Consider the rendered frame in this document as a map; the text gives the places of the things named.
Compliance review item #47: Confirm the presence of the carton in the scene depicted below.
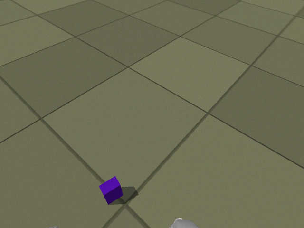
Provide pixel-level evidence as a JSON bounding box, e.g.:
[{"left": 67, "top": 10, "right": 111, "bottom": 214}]
[{"left": 99, "top": 177, "right": 123, "bottom": 205}]

